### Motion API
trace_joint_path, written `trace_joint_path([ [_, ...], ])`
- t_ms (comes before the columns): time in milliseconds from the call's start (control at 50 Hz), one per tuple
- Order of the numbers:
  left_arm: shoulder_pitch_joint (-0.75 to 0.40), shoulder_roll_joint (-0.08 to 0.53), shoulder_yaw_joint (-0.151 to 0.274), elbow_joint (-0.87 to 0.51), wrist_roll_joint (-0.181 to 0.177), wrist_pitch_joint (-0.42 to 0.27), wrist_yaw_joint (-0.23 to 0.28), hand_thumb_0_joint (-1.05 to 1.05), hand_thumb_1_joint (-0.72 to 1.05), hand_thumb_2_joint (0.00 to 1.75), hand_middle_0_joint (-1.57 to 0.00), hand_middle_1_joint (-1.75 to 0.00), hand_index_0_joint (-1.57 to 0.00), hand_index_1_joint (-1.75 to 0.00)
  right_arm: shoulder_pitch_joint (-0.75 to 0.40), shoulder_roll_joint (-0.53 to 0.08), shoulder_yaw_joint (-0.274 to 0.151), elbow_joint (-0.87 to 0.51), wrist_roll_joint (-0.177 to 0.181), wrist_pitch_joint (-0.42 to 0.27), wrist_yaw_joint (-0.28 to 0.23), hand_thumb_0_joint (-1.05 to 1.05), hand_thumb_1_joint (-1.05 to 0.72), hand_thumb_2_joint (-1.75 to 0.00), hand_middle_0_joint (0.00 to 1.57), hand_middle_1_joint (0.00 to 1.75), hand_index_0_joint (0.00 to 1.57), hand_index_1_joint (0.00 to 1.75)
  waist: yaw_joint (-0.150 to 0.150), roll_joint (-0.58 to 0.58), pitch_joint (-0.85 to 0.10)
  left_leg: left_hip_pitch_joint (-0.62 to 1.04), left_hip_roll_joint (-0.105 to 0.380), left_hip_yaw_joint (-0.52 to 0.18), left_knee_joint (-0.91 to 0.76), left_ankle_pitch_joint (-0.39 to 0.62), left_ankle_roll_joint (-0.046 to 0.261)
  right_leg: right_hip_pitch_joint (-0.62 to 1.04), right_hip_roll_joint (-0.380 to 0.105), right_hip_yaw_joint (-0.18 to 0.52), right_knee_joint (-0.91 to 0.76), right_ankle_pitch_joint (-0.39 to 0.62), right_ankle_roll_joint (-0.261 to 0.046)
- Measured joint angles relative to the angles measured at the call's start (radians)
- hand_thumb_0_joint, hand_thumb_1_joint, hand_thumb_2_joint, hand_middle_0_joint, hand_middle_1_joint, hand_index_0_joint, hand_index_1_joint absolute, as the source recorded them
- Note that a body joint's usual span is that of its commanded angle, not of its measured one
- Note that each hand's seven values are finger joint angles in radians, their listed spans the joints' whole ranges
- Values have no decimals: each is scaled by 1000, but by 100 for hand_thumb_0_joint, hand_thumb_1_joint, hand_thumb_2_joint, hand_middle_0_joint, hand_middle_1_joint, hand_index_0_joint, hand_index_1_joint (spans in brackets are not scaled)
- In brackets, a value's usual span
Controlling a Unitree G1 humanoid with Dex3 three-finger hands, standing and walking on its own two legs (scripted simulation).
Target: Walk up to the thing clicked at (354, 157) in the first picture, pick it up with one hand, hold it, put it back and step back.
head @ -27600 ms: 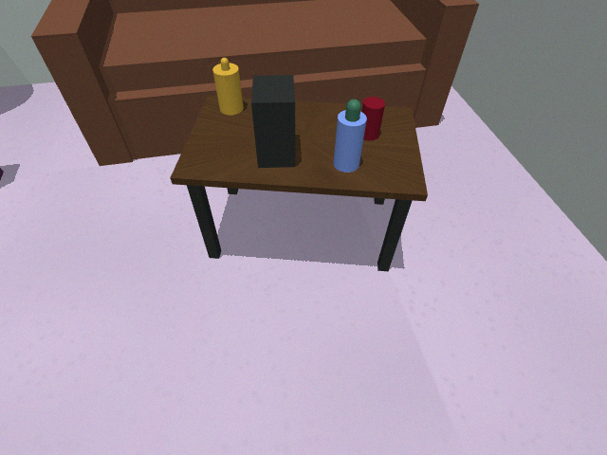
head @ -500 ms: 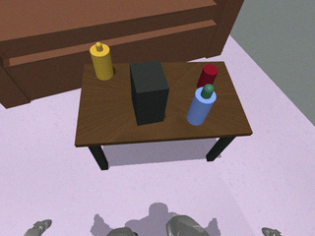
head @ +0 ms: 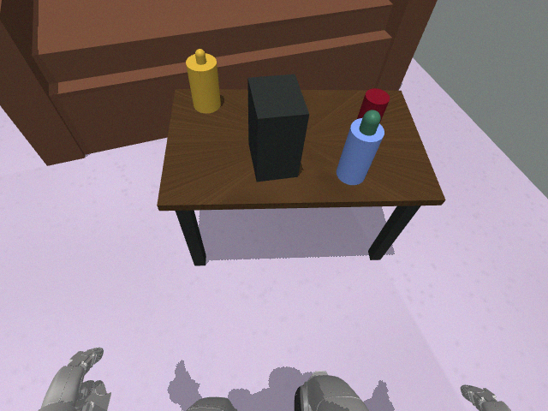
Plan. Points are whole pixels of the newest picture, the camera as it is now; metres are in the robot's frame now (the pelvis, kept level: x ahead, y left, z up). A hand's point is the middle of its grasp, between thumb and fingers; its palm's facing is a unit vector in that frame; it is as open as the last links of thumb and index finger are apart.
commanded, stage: step back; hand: right
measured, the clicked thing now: (361, 146) +0.72 -0.22 -0.18
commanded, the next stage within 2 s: none
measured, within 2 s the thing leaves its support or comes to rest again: neither
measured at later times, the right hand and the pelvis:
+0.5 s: hand out of the picture -0.07 -0.33 -0.14, palm faces +0.05 +0.90 -0.43, open 7.4 cm; pelvis -0.16 -0.04 +0.01, yaw -5 degrees
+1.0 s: hand out of the picture -0.21 -0.35 -0.12, palm faces -0.03 +0.89 -0.45, open 7.4 cm; pelvis -0.33 -0.07 +0.00, yaw -2 degrees
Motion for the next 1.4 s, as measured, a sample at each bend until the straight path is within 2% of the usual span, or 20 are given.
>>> trace_joint_path([
  [60, 9, 2, 11, 33, 2, 18, 5, 0, 91, 90, -20, -30, -21, -30, 11, 12, 10, 2, -8, -3, 11, 1, -90, -90, 20, 30, 20, 30, -20, 15, -9, -24, 31, -17, -7, 27, 11, -65, 108, 80, 272, -194, -9],
  [140, 44, 17, 29, 49, -7, 15, 3, 0, 91, 90, -20, -30, -21, -30, 18, 25, 12, -3, -10, -3, 4, 1, -90, -90, 20, 30, 20, 30, -7, 11, -28, -41, 63, -9, -71, 94, 8, -85, 157, 120, 515, -183, 1],
  [280, 102, 42, 41, 77, 1, 23, -6, 0, 91, 90, -20, -30, -20, -30, -13, 17, 4, -63, -8, -12, -1, 1, -90, -90, 20, 30, 20, 30, 5, 10, -17, -111, 106, 26, -74, 161, -4, 59, 86, 108, 324, -196, 41],
  [380, 115, 36, 34, 99, 1, 11, -24, 0, 91, 90, -20, -30, -20, -30, -38, -15, 4, -84, -10, 5, 4, 1, -90, -90, 20, 30, 20, 30, 9, 34, -27, -190, 139, 41, -34, 200, -34, 180, 32, 16, 2, -141, 2],
  [420, 117, 9, 34, 112, 10, 2, -29, 0, 91, 90, -20, -30, -20, -30, -47, -40, -4, -74, -4, 17, 1, 1, -90, -90, 20, 30, 20, 30, 0, 87, -28, -229, 153, -2, 10, 167, -36, 197, 54, -19, -55, -117, 0],
  [480, 139, -10, 19, 103, 19, 9, -39, 0, 91, 90, -20, -30, -21, -30, -17, -37, -14, -40, 7, 34, -18, 1, -90, -90, 20, 30, 20, 30, 18, 73, -57, -294, 42, -76, 230, -73, -40, 155, 22, -12, -30, -95, -13],
  [520, 142, -24, 13, 100, 21, 11, -32, 0, 91, 90, -20, -30, -21, -30, 14, -43, -11, -27, 16, 30, -21, 1, -90, -90, 20, 30, 20, 30, 20, 72, -69, -310, -15, -98, 370, -90, -37, 148, 4, -17, -56, -63, -11],
  [580, 128, -30, 12, 81, 23, 8, -18, 1, 91, 90, -20, -30, -21, -30, 53, -41, -3, -16, 18, 17, -22, 1, -90, -90, 20, 30, 20, 30, 10, 74, -72, -270, -39, -88, 447, -108, -38, 130, -6, -39, -75, -29, -15],
  [660, 81, -15, 12, 35, 21, -1, 0, 1, 91, 90, -20, -30, -21, -30, 83, -19, 7, -6, 9, 16, -18, 1, -90, -90, 20, 30, 20, 30, -4, 62, -55, -138, -6, -39, 287, -151, -35, 85, -16, -82, -53, -6, -21],
  [720, 33, 0, 6, 4, 10, 2, 3, 0, 91, 90, -20, -30, -21, -30, 90, -4, 10, 0, 4, 6, -12, 1, -90, -90, 20, 30, 20, 30, -16, 48, -39, -20, 21, -1, 33, -36, -19, 29, -30, -116, 8, -9, -17],
  [760, 1, 11, 7, 2, 1, 9, 4, 0, 91, 90, -20, -30, -21, -30, 71, 18, 12, 13, 0, 4, -8, 1, -90, -90, 20, 30, 20, 30, -6, 2, -10, -20, -2, 19, 16, -4, -3, -2, -45, -85, 57, -33, -15],
  [820, -12, 1, 5, 18, -5, 25, 3, 0, 91, 90, -20, -30, -21, -30, 55, 19, 22, 7, -4, 2, 0, 1, -90, -90, 20, 30, 20, 30, -22, 25, -12, -57, 32, -3, 29, 20, 7, -59, 50, -8, 296, -213, -13],
  [900, 7, 5, 10, 34, -12, 22, -1, 0, 91, 90, -20, -30, -21, -30, 28, 15, 25, -13, -9, 0, -10, 1, -90, -90, 20, 30, 20, 30, -14, 31, -38, -94, 73, -3, -8, 81, 0, -60, 107, 58, 481, -229, -7],
  [1020, 74, 11, 7, 100, -5, -23, -13, 0, 91, 90, -20, -30, -21, -30, -28, -21, 8, -49, -20, 1, 2, 1, -90, -90, 20, 30, 20, 30, 4, 53, -72, -176, 128, 20, 24, 118, -21, 173, 32, 12, -7, -163, -8],
  [1060, 88, -8, 9, 142, 8, -43, -9, 0, 91, 90, -20, -30, -21, -30, -45, -43, 0, -41, -17, 9, 4, 1, -90, -90, 20, 30, 20, 30, -2, 106, -64, -209, 152, -21, 89, 69, -13, 200, 64, -14, -70, -100, 4],
  [1100, 121, -15, 2, 167, 17, -48, -12, 0, 91, 90, -20, -30, -21, -30, -32, -40, -5, -17, -10, 23, 1, 1, -90, -90, 20, 30, 20, 30, 11, 101, -89, -229, 97, -79, 162, -67, -16, 176, 58, -6, -41, -98, -1],
  [1160, 151, -24, -3, 195, 17, -55, -8, 0, 91, 90, -20, -30, -21, -30, -1, -46, -5, 17, 5, 24, 6, 1, -90, -90, 20, 30, 20, 30, 21, 95, -108, -233, 30, -120, 272, -84, -21, 170, 33, -1, -49, -78, 2],
  [1280, 154, -3, 6, 204, 22, -67, -9, 1, 90, 90, -21, -30, -21, -30, 72, -43, -8, 85, -6, 17, 31, 1, -90, -90, 20, 30, 20, 30, 22, 89, -130, -110, 39, -56, 137, -115, -37, 146, -8, -40, -36, -76, 5],
  [1340, 137, 21, 5, 210, 15, -58, -7, 1, 90, 90, -20, -30, -21, -30, 77, -15, -14, 119, -12, 1, 36, 1, -90, -90, 20, 30, 20, 30, 26, 42, -111, -41, 8, -19, -7, 36, -19, 133, -49, -22, 5, -101, 4],
  [1400, 135, 27, 1, 239, 0, -50, -7, 1, 91, 90, -20, -30, -21, -30, 82, 8, -9, 121, -15, -16, 42, 1, -90, -90, 20, 30, 20, 30, 11, 41, -123, -35, 14, -14, -31, 52, 9, 97, -19, -10, 91, -193, -15],
])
